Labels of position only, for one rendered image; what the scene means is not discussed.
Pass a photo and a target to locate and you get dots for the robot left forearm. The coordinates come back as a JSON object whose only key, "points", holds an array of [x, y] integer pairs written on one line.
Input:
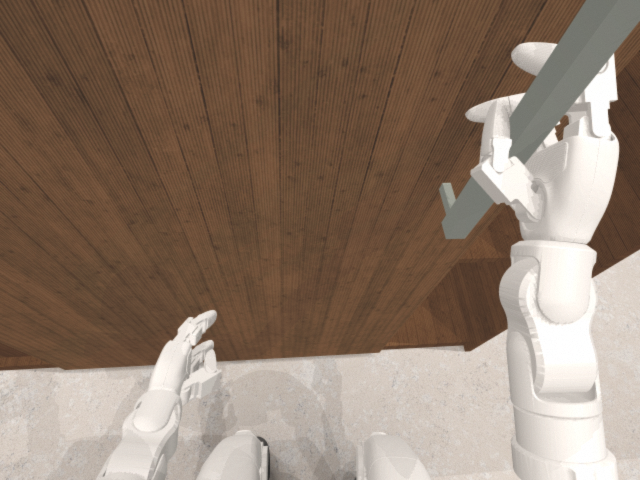
{"points": [[149, 439]]}

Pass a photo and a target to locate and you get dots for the right robot hand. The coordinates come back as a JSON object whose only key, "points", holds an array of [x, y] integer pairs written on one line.
{"points": [[575, 175]]}

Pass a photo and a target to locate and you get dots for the robot right forearm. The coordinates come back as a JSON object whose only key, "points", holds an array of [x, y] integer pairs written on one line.
{"points": [[550, 298]]}

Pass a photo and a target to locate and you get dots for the handle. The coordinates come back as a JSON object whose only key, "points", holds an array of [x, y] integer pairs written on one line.
{"points": [[596, 32]]}

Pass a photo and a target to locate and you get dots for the left robot hand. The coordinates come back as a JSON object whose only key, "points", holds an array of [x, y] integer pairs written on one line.
{"points": [[176, 369]]}

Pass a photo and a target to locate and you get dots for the left robot shin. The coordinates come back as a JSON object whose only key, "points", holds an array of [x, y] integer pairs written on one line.
{"points": [[246, 432]]}

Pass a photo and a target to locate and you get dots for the robot right thigh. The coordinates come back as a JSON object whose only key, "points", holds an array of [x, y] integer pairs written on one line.
{"points": [[387, 457]]}

